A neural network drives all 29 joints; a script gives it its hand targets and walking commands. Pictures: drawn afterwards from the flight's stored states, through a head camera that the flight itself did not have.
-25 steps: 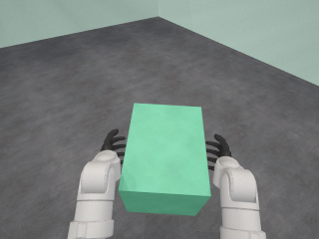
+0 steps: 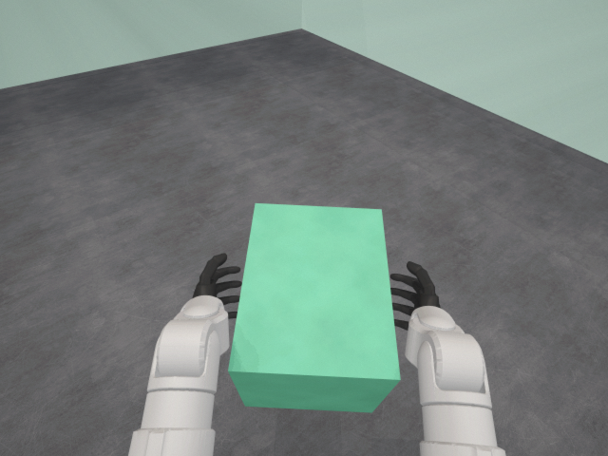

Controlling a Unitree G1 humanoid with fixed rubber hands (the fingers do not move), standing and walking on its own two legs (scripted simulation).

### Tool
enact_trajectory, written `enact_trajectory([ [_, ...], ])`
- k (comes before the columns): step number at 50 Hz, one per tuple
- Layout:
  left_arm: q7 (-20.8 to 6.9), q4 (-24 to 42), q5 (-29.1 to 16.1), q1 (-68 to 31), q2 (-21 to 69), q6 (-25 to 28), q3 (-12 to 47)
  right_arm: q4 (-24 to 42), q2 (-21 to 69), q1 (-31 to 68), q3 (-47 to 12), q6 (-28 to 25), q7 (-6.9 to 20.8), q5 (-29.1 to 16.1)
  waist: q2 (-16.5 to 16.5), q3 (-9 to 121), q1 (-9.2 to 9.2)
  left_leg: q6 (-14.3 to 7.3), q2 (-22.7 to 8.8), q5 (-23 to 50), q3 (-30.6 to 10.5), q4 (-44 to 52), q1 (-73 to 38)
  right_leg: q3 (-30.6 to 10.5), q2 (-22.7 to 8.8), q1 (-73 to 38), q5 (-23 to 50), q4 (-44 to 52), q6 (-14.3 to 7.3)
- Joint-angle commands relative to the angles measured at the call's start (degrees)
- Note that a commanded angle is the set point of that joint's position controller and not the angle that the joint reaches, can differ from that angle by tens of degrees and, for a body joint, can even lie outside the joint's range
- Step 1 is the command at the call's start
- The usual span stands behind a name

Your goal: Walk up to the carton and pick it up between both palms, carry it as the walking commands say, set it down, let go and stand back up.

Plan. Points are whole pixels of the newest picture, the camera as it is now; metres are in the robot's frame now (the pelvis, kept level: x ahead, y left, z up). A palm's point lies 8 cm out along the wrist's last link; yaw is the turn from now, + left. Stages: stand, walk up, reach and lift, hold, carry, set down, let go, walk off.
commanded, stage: carry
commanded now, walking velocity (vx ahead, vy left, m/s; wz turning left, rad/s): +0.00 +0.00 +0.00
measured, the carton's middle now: (313, 307) +0.35 +0.00 -0.01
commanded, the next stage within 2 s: none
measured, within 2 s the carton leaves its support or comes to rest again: neither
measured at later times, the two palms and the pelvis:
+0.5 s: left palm (206, 308) +0.29 +0.14 +0.06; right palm (420, 319) +0.29 -0.14 +0.06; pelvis +0.00 +0.00 +0.00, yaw +0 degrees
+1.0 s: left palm (208, 310) +0.29 +0.14 +0.06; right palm (422, 322) +0.29 -0.14 +0.06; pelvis +0.00 +0.00 +0.00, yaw +0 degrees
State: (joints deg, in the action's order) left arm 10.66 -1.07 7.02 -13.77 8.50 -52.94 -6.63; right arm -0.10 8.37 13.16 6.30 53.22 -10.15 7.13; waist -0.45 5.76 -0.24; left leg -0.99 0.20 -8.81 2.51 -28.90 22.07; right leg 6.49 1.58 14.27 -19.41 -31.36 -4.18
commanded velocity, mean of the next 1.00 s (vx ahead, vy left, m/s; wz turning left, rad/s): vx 0.00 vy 0.00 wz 0.00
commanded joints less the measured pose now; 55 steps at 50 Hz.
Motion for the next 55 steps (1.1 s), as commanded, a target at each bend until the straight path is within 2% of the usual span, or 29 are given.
enact_trajectory([
  [1,-11.2,5.8,-13.6,-21.1,48.6,2.6,24.3,5.7,48.0,21.1,-24.4,-2.7,11.2,-13.6,0.0,14.3,0.09,-2.1,-7.4,11.0,-6.3,1.7,-7.7,-9.1,-10.6,-3.1,12.3,6.2,0.9],
  [55,-13.5,1.8,-12.3,-21.4,48.1,7.5,26.2,2.0,48.0,21.4,-25.7,-7.6,13.6,-12.5,0.0,13.6,-0.05,-2.8,-7.1,10.9,-6.4,1.8,-7.7,-8.9,-10.1,-3.6,11.3,6.5,0.1],
])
